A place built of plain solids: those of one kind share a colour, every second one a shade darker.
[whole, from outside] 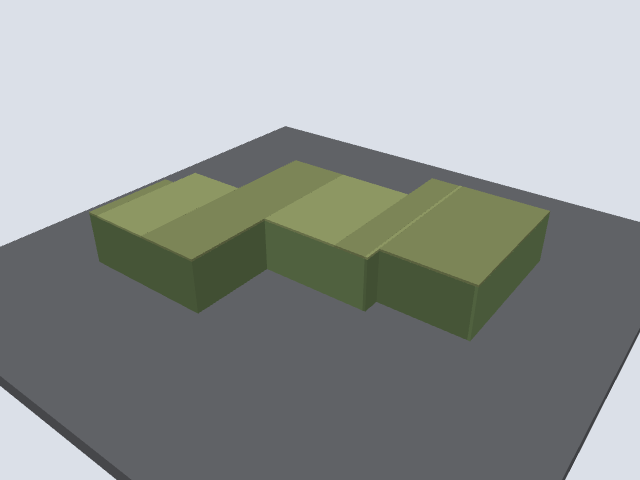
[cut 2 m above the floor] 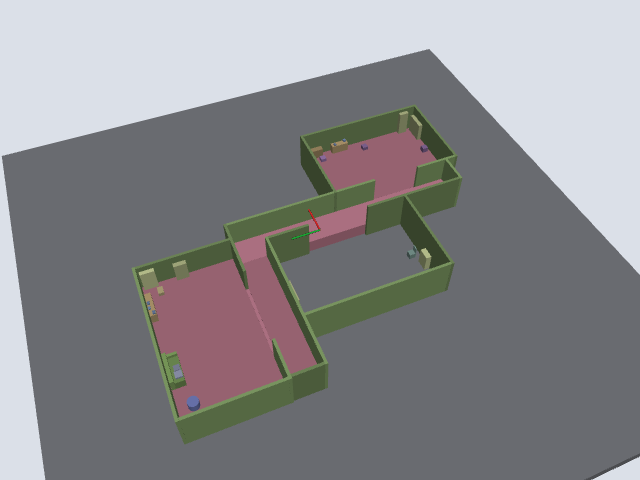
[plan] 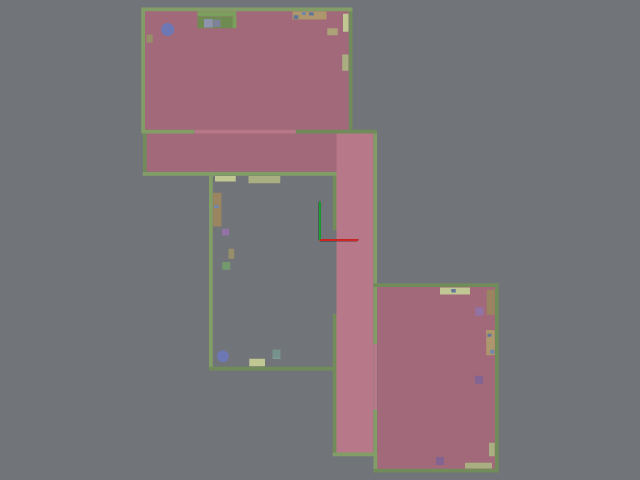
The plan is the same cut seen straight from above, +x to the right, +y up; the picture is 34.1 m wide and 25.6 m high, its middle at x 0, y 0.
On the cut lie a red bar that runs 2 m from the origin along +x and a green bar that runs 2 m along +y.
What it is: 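A storey of a split-level house; a hall and three lower rooms open beside it; the rooms' floors lie 1.03 m, 0.178 m and not at all below the hall's; a bare drop, one riser, a flush line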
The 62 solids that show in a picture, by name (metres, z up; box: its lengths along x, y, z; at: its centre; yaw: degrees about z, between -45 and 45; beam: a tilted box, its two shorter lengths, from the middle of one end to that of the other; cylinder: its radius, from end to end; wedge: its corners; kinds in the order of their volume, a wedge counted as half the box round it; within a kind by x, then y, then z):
{
 "floor_1": {"box": [10.13, 2.04, 1.08], "at": [-4.18, 4.65, 0.49]},
 "floor_2": {"box": [5.4, 0.2, 1.08], "at": [-4.0, 5.78, 0.49]},
 "floor_3": {"box": [10.87, 6.33, 1.08], "at": [-3.9, 9.04, 0.49]},
 "floor_4": {"box": [1.97, 17.0, 1.08], "at": [1.86, -2.83, 0.49]},
 "floor_5": {"box": [0.2, 3.49, 0.9], "at": [2.95, -7.29, 0.4]},
 "floor_6": {"box": [6.29, 9.69, 0.9], "at": [6.19, -7.36, 0.4]},
 "wall_1": {"box": [0.2, 6.33, 3.87], "at": [-9.44, 9.04, 1.88]},
 "wall_2": {"box": [0.2, 2.04, 3.87], "at": [-9.35, 4.65, 1.88]},
 "wall_3": {"box": [2.84, 0.2, 3.87], "at": [-8.12, 5.78, 1.88]},
 "wall_4": {"box": [0.2, 10.19, 3.87], "at": [-5.82, -1.66, 1.88]},
 "wall_5": {"box": [10.33, 0.2, 3.87], "at": [-4.28, 3.53, 1.88]},
 "wall_6": {"box": [11.27, 0.2, 3.87], "at": [-3.9, 12.3, 1.88]},
 "wall_7": {"box": [6.8, 0.2, 3.87], "at": [-2.52, -6.86, 1.88]},
 "wall_8": {"box": [0.2, 4.37, 3.87], "at": [0.78, -9.14, 1.88]},
 "wall_9": {"box": [0.2, 2.81, 3.87], "at": [0.78, -5.35, 1.88]},
 "wall_10": {"box": [0.2, 2.91, 3.87], "at": [0.78, 1.98, 1.88]},
 "wall_11": {"box": [4.35, 0.2, 3.87], "at": [0.88, 5.78, 1.88]},
 "wall_12": {"box": [0.2, 6.33, 3.87], "at": [1.64, 9.04, 1.88]},
 "wall_13": {"box": [2.37, 0.2, 3.87], "at": [1.86, -11.43, 1.88]},
 "wall_14": {"box": [0.2, 0.68, 3.87], "at": [2.95, -11.87, 1.88]},
 "wall_15": {"box": [0.2, 2.29, 3.87], "at": [2.95, -10.18, 1.88]},
 "wall_16": {"box": [0.2, 3.04, 3.87], "at": [2.95, -4.03, 1.88]},
 "wall_17": {"box": [0.2, 7.99, 3.87], "at": [2.95, 1.68, 1.88]},
 "wall_18": {"box": [6.69, 0.2, 3.87], "at": [6.19, -12.3, 1.88]},
 "wall_19": {"box": [6.69, 0.2, 3.87], "at": [6.19, -2.41, 1.88]},
 "wall_20": {"box": [0.2, 9.69, 3.87], "at": [9.44, -7.36, 1.88]},
 "roof_1": {"box": [11.27, 6.53, 0.16], "at": [-3.9, 9.14, 3.9]},
 "roof_2": {"box": [12.58, 0.2, 0.16], "at": [-3.24, 5.78, 3.9]},
 "roof_3": {"box": [12.5, 2.24, 0.16], "at": [-3.2, 4.55, 3.9]},
 "roof_4": {"box": [8.97, 5.74, 0.16], "at": [-1.44, 0.56, 3.9]},
 "roof_5": {"box": [15.46, 4.65, 0.16], "at": [1.81, -4.63, 3.9]},
 "roof_6": {"box": [8.86, 4.57, 0.16], "at": [5.11, -9.24, 3.9]},
 "roof_7": {"box": [6.69, 0.88, 0.16], "at": [6.19, -11.97, 3.9]},
 "case_1": {"box": [1.11, 0.3, 1.51], "at": [-5.05, 3.26, 0.7]},
 "case_2": {"box": [0.84, 0.4, 1.34], "at": [-3.35, -6.54, 0.62]},
 "case_3": {"box": [1.69, 0.39, 1.65], "at": [-2.97, 3.22, 0.78]},
 "case_4": {"box": [0.33, 0.87, 1.46], "at": [1.35, 9.46, 1.76]},
 "case_5": {"box": [0.29, 0.97, 1.63], "at": [1.38, 11.59, 1.85]},
 "case_6": {"box": [1.61, 0.38, 1.18], "at": [7.2, -2.72, 1.44]},
 "case_7": {"box": [1.44, 0.31, 1.47], "at": [8.45, -12.03, 1.59]},
 "case_8": {"box": [0.31, 0.73, 1.94], "at": [9.16, -11.18, 1.82]},
 "sideboard_1": {"box": [0.46, 1.8, 0.84], "at": [-5.47, 1.62, 0.37]},
 "sideboard_2": {"box": [1.82, 0.43, 0.75], "at": [-0.56, 11.97, 1.41]},
 "sideboard_3": {"box": [0.45, 1.35, 0.72], "at": [9.09, -5.47, 1.21]},
 "sideboard_4": {"box": [0.42, 1.34, 0.77], "at": [9.11, -3.32, 1.24]},
 "sofa_1": {"box": [0.19, 0.64, 0.66], "at": [-6.45, 11.61, 1.36]},
 "sofa_2": {"box": [1.7, 0.64, 0.44], "at": [-5.5, 11.61, 1.25]},
 "sofa_3": {"box": [2.08, 0.26, 0.91], "at": [-5.5, 12.06, 1.49]},
 "sofa_4": {"box": [0.19, 0.64, 0.66], "at": [-4.55, 11.61, 1.36]},
 "bush_1": {"cylinder": 0.35, "from": [-8.12, 11.23, 1.34], "to": [-8.12, 11.23, 1.89]},
 "bush_2": {"cylinder": 0.31, "from": [-5.18, -6.21, 0.41], "to": [-5.18, -6.21, 1.02]},
 "basket_1": {"box": [0.37, 0.36, 0.37], "at": [-5.04, 0.42, 0.14]},
 "basket_2": {"box": [0.43, 0.43, 0.4], "at": [6.4, -11.78, 1.05]},
 "basket_3": {"box": [0.43, 0.43, 0.29], "at": [8.48, -7.46, 1.0]},
 "basket_4": {"box": [0.43, 0.43, 0.28], "at": [8.51, -3.82, 0.99]},
 "toybox_1": {"box": [0.33, 0.44, 0.32], "at": [-9.09, 10.74, 1.19]},
 "toybox_2": {"box": [0.31, 0.53, 0.39], "at": [-4.72, -0.73, 0.14]},
 "toybox_3": {"box": [0.57, 0.38, 0.28], "at": [0.67, 11.11, 1.17]},
 "chair_1": {"box": [0.43, 0.44, 0.47], "at": [-2.32, -6.06, 0.19]},
 "pouf_1": {"box": [0.42, 0.42, 0.45], "at": [-5.0, -1.38, 0.17]},
 "cushion_1": {"box": [0.46, 0.46, 0.14], "at": [-5.95, 11.56, 1.54]},
 "cushion_2": {"box": [0.39, 0.39, 0.14], "at": [-5.5, 11.55, 1.54]}
}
